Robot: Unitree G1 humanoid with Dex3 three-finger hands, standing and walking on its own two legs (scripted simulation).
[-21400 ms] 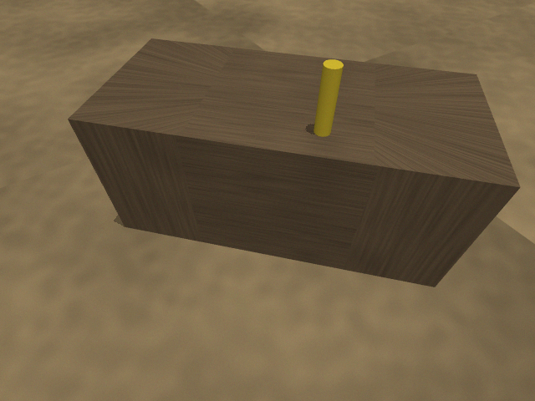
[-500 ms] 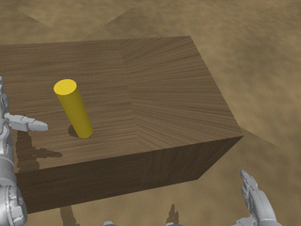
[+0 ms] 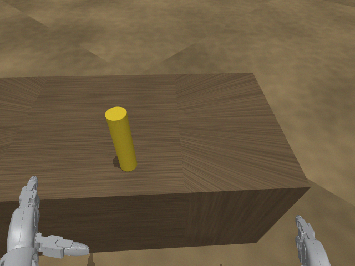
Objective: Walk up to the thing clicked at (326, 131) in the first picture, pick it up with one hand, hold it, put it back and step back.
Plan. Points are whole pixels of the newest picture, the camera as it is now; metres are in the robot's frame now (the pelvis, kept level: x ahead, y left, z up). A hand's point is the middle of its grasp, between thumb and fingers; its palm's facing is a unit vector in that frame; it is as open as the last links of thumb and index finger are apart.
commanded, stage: sink last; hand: left
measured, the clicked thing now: (123, 142) +0.47 +0.17 -0.03
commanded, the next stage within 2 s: home in 0.48 s
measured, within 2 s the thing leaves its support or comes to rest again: neither
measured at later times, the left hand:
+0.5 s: hand (45, 262) +0.15 +0.25 +0.02, palm faces +0.35 -0.86 -0.38, open 17.3 cm
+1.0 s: hand out of the picture +0.15 +0.18 -0.06, palm faces +0.16 -0.97 -0.20, open 17.3 cm
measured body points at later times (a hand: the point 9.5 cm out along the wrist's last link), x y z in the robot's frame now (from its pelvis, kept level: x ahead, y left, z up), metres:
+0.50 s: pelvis -0.03 -0.02 -0.01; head -0.02 -0.03 +0.44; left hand +0.12 +0.29 +0.04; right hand +0.13 -0.28 -0.05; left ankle +0.02 +0.12 -0.71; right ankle -0.04 -0.13 -0.71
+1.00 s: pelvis -0.01 -0.01 -0.01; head +0.02 -0.01 +0.44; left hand +0.14 +0.23 -0.05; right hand +0.16 -0.23 -0.06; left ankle +0.02 +0.12 -0.71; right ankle -0.04 -0.13 -0.71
